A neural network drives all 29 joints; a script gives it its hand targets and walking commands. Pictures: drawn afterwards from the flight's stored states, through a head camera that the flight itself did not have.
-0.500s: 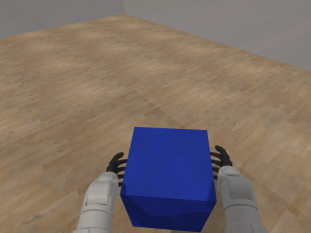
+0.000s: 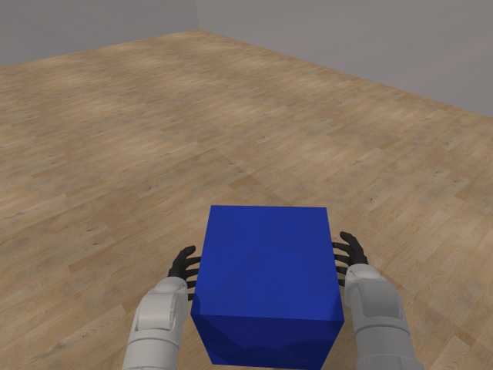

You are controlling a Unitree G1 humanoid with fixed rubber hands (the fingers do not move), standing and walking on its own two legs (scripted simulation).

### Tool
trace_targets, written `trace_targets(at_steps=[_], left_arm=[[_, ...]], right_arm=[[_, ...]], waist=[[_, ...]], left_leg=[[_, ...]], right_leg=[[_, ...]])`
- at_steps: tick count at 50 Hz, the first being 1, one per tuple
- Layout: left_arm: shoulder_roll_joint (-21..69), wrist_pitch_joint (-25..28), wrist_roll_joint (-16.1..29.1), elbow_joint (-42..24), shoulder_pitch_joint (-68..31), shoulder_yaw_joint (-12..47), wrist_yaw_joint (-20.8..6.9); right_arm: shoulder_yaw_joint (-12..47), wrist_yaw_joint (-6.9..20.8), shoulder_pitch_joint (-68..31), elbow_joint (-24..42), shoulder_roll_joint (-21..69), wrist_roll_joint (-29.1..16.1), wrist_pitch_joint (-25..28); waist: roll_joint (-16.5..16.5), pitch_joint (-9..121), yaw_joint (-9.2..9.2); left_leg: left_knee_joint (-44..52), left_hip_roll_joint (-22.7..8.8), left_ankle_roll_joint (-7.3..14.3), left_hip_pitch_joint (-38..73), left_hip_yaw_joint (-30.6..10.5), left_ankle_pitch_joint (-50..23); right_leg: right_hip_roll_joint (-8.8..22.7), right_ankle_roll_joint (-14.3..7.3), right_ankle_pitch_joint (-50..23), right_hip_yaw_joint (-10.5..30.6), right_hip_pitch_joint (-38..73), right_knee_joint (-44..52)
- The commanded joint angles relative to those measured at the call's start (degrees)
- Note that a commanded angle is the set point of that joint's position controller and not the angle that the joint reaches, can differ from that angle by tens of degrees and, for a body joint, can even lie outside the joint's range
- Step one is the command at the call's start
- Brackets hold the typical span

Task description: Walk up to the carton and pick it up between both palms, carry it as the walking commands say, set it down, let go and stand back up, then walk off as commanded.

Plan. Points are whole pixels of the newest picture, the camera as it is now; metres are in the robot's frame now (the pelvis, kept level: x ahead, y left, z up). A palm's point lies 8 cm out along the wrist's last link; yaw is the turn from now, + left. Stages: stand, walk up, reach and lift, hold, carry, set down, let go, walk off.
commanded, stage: hold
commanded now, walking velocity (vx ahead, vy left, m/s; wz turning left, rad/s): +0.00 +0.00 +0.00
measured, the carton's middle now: (266, 289) +0.31 +0.00 -0.03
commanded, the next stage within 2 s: carry in 0.48 s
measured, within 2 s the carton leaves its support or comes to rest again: neither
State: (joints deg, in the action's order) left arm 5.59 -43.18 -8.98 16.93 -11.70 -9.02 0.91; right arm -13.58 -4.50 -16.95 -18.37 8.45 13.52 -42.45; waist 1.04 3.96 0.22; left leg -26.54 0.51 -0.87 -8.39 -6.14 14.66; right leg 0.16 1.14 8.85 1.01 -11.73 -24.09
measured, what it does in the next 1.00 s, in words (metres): walks ahead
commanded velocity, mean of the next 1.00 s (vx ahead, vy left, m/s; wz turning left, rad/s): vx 0.28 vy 0.11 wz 0.00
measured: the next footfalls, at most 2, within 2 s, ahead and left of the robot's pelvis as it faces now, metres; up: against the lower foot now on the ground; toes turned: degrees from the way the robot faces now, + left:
right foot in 1.06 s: +0.22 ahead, -0.11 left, +0.00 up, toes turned -8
left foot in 1.34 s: +0.39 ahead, +0.19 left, +0.00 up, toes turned +3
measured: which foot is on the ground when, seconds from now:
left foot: down 0.00-1.00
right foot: down 0.00-0.70, up 0.72-1.00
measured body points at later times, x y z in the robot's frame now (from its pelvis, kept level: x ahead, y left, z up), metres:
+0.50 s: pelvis +0.00 +0.00 +0.00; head -0.05 +0.00 +0.45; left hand +0.28 +0.15 +0.02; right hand +0.30 -0.16 +0.04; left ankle +0.00 +0.14 -0.74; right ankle +0.05 -0.13 -0.74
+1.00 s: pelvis +0.10 +0.04 +0.00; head +0.06 +0.06 +0.45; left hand +0.37 +0.18 +0.08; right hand +0.37 -0.12 +0.10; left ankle +0.01 +0.12 -0.74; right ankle +0.14 -0.11 -0.72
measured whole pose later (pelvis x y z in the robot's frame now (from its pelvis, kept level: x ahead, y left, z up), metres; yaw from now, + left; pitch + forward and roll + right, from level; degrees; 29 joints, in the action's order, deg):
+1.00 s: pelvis +0.10 +0.04 +0.00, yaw -4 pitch +3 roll -2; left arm 7.3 -68.6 -7.9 -21.4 -4.1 -4.1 4.6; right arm -7.0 -6.5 -9.3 13.7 7.7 4.0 -62.5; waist 0.1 8.6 0.2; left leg -22.7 0.3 3.6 -5.3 4.4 20.3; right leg 2.5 1.5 20.7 -2.6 -24.7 -36.3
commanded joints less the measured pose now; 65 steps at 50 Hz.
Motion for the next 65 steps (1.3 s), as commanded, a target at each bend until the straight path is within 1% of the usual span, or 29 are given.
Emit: trace_targets(at_steps=[1, 23, 24, 25, 26, 27, 28, 30, 32, 33, 34, 35, 37, 38, 40, 44, 45, 48, 50, 51, 52, 53, 54, 55, 56, 57, 58, 61, 65], left_arm=[[58.5, 4.8, 13.6, -14.1, -44.1, 34.3, -15.9], [58.3, 4.3, 14.1, -17.2, -42.1, 36.7, -15.4], [55.6, 4.4, 13.0, -16.8, -44.1, 34.1, -15.0], [55.2, 4.1, 13.3, -18.6, -45.1, 34.8, -14.5], [55.7, 3.7, 13.7, -19.7, -46.1, 35.9, -14.3], [55.8, 2.9, 13.7, -20.6, -45.4, 36.5, -13.9], [55.5, 1.8, 14.7, -22.8, -46.0, 37.5, -13.4], [56.5, -0.7, 17.0, -28.5, -47.3, 40.1, -12.0], [57.1, -3.7, 18.8, -33.6, -48.3, 43.0, -10.1], [57.3, -5.4, 19.6, -36.0, -47.0, 44.3, -9.2], [57.9, -7.3, 20.3, -37.9, -46.0, 45.6, -8.5], [56.7, -9.0, 21.0, -39.0, -46.4, 46.5, -8.0], [56.3, -12.2, 22.2, -39.3, -43.4, 46.5, -7.3], [56.0, -13.6, 22.6, -39.3, -39.7, 45.8, -7.1], [55.4, -16.0, 22.3, -38.8, -32.0, 44.2, -5.8], [53.8, -19.3, 23.1, -45.9, -27.8, 44.5, -3.1], [53.4, -20.0, 23.4, -48.0, -27.6, 44.5, -2.5], [52.1, -22.2, 24.0, -51.9, -25.9, 44.2, -1.0], [52.1, -23.4, 24.4, -53.3, -23.8, 44.1, -0.3], [52.1, -23.5, 24.6, -53.6, -21.9, 43.7, 0.0], [51.2, -23.7, 24.6, -55.0, -21.3, 43.3, 0.6], [49.7, -23.9, 24.3, -54.5, -21.7, 42.8, 1.0], [50.1, -23.9, 23.9, -55.2, -21.9, 42.9, 1.4], [50.9, -23.7, 24.9, -57.3, -23.6, 42.8, 1.2], [50.9, -23.8, 24.9, -57.7, -24.5, 42.4, 1.2], [51.0, -23.9, 25.0, -57.9, -24.6, 42.6, 1.1], [51.2, -23.8, 25.2, -58.6, -24.1, 42.6, 0.9], [49.3, -24.2, 24.9, -56.9, -20.2, 41.6, 1.2], [47.1, -25.3, 23.5, -54.6, -17.0, 41.3, 1.4]], right_arm=[[38.0, 19.7, -27.5, 4.8, 62.1, -16.2, 1.0], [39.3, 19.3, -25.1, 7.4, 61.5, -16.5, 0.9], [39.7, 19.5, -29.9, 9.7, 58.3, -17.3, 1.2], [41.4, 19.3, -31.0, 10.1, 59.4, -18.8, 0.7], [42.4, 19.0, -32.3, 10.7, 59.4, -19.5, 0.6], [43.5, 18.7, -33.3, 11.3, 59.8, -20.6, -0.1], [44.5, 18.1, -34.7, 12.5, 59.7, -21.6, -1.0], [46.2, 17.3, -36.2, 16.3, 60.4, -24.2, -3.3], [46.7, 16.3, -32.4, 19.9, 60.9, -25.5, -5.9], [46.2, 15.5, -29.5, 21.3, 59.6, -26.0, -7.3], [46.5, 14.6, -29.0, 24.0, 58.6, -26.6, -8.8], [45.7, 13.7, -26.9, 24.9, 57.4, -26.2, -10.1], [45.9, 11.4, -25.7, 31.2, 54.9, -25.8, -12.4], [46.4, 10.6, -23.6, 33.6, 54.1, -25.8, -13.6], [46.4, 9.3, -19.8, 36.0, 52.6, -25.4, -16.0], [46.1, 7.2, -14.3, 40.7, 52.0, -25.9, -19.8], [46.1, 6.8, -13.9, 42.1, 52.0, -26.2, -20.8], [45.5, 5.4, -11.3, 44.7, 51.6, -26.8, -23.1], [45.4, 4.6, -10.7, 46.9, 51.1, -27.4, -24.1], [45.5, 4.0, -11.9, 49.0, 50.3, -27.5, -24.3], [45.5, 3.2, -13.0, 50.5, 49.5, -27.7, -24.8], [46.1, 3.0, -12.3, 50.7, 49.0, -27.9, -25.2], [47.3, 3.4, -14.4, 52.6, 48.6, -29.4, -25.7], [47.4, 3.5, -14.5, 52.6, 50.2, -30.3, -25.4], [47.0, 3.3, -15.0, 52.5, 50.7, -30.6, -25.5], [47.4, 3.3, -15.8, 52.6, 51.0, -30.5, -25.5], [47.7, 3.2, -16.2, 53.2, 50.9, -30.3, -25.4], [47.5, 2.8, -14.1, 52.3, 50.4, -29.5, -25.8], [46.3, 2.2, -11.2, 51.0, 48.4, -27.8, -26.8]], waist=[[-1.0, 17.9, -0.57], [0.0, 18.5, -0.32], [-5.3, 23.6, -0.87], [-9.0, 22.9, -1.32], [-11.0, 20.1, -1.62], [-13.8, 17.6, -1.69], [-14.7, 14.1, -1.15], [-13.1, 13.3, -0.39], [-8.8, 17.0, 0.89], [1.5, 18.7, 1.76], [14.1, 18.0, 2.35], [15.9, 15.9, 1.65], [6.3, 14.4, 1.39], [4.0, 15.3, 1.39], [5.5, 16.0, 0.98], [9.2, 15.7, 1.61], [8.0, 15.1, 1.80], [9.4, 16.4, 1.86], [7.8, 20.6, 0.27], [3.6, 26.5, -1.64], [-5.3, 32.5, -3.25], [-18.1, 29.6, -1.70], [-14.8, 26.9, -1.73], [-7.7, 24.7, -1.55], [-5.2, 22.2, -1.24], [-6.7, 19.7, -0.98], [-9.2, 17.5, -1.06], [-14.5, 17.8, -0.70], [-10.0, 17.6, -0.33]], left_leg=[[6.7, 4.5, 0.6, -0.1, 1.9, -9.1], [6.4, 4.7, 0.4, 0.3, 1.6, -11.2], [-3.7, -5.2, -0.2, -2.5, 3.1, -5.9], [-7.0, -1.7, 0.2, -7.3, 5.4, 6.4], [-9.1, 1.2, 0.5, -12.6, 8.1, 15.1], [-11.8, 1.4, 0.7, -13.9, 8.3, 16.2], [-12.6, 1.3, 0.6, -13.1, 8.9, 14.2], [-9.3, 0.9, 1.5, -7.3, 8.9, 9.7], [2.4, -0.5, 3.8, 3.6, 7.9, 8.1], [12.1, -5.9, 5.5, 9.8, -1.6, 15.2], [19.0, -17.2, 8.1, 13.6, -17.7, 24.0], [20.3, -20.2, 9.3, 11.4, -19.7, 23.8], [17.9, -17.4, 11.6, 10.6, -15.5, 17.2], [16.7, -16.5, 11.7, 12.6, -12.3, 12.2], [13.2, -14.5, 10.9, 15.9, -5.7, -0.7], [12.1, -13.6, 11.1, 17.2, -2.7, -8.2], [11.5, -13.5, 11.0, 17.0, -2.3, -10.0], [7.9, -13.0, 10.7, 18.2, 0.2, -19.7], [-0.9, -10.0, 8.2, 13.4, 6.9, -31.3], [-11.7, -7.5, 5.6, 2.9, 11.2, -35.8], [-24.2, -4.4, 2.2, -14.5, 12.2, -22.2], [-30.3, 3.2, 0.1, -35.3, 11.2, 10.0], [-31.7, -0.2, 1.1, -40.0, 3.4, 15.9], [-30.8, -2.0, 1.9, -38.1, 2.4, 16.4], [-24.6, -3.8, 1.8, -34.6, 2.8, 17.2], [-16.5, -5.3, 2.1, -29.7, 3.8, 16.4], [-11.8, -3.6, 1.4, -25.5, 7.4, 12.9], [-1.6, -0.9, 2.2, -9.0, 12.6, -1.7], [5.2, -0.6, 2.0, 5.7, 16.0, -7.1]], right_leg=[[-5.5, 0.0, -9.0, 2.5, 16.5, 1.2], [-5.4, -0.3, -11.4, 2.8, 17.5, 0.8], [9.1, -2.1, -14.5, 5.0, 11.0, -2.9], [10.8, -3.8, -1.7, 9.8, 10.5, 0.4], [13.1, -5.6, 18.5, 14.6, 8.5, 5.1], [15.5, -7.2, 37.4, 19.8, 3.2, 11.3], [16.1, -7.1, 41.6, 21.5, -3.5, 14.5], [14.5, -5.8, 38.7, 17.9, -11.2, 13.1], [9.4, -2.1, 29.7, 7.9, -15.0, 2.9], [4.5, 0.0, 23.9, 1.4, -19.9, -10.1], [-1.3, 2.1, 19.1, -6.6, -29.3, -23.9], [3.3, 2.4, 17.2, -5.9, -31.2, -28.8], [3.8, 0.9, 16.8, -4.8, -29.2, -29.4], [3.8, 0.7, 17.1, -5.3, -28.7, -27.0], [3.3, 0.6, 15.4, -6.5, -27.2, -22.0], [2.7, 0.8, 9.9, -9.0, -24.9, -15.1], [2.2, 0.9, 9.5, -9.9, -24.2, -13.2], [0.9, 0.1, 7.7, -11.9, -21.1, -8.0], [-1.3, -0.8, 3.0, -14.0, -6.8, 1.5], [1.2, -3.4, 2.4, -8.1, 12.0, 2.9], [13.8, -8.4, 6.3, 11.3, 30.5, 2.3], [24.2, -14.1, -3.0, 31.0, 40.6, 5.0], [25.5, -16.8, -6.7, 34.0, 37.8, 5.7], [25.5, -15.8, -7.3, 31.1, 31.5, 6.8], [25.0, -13.3, -1.7, 25.1, 24.2, 8.0], [23.4, -10.5, 9.9, 19.5, 16.7, 10.3], [20.9, -8.6, 14.0, 14.3, 10.6, 12.2], [17.2, -5.1, 15.4, 3.9, -1.0, 11.4], [12.1, -1.7, 17.8, -4.6, -6.5, 2.1]])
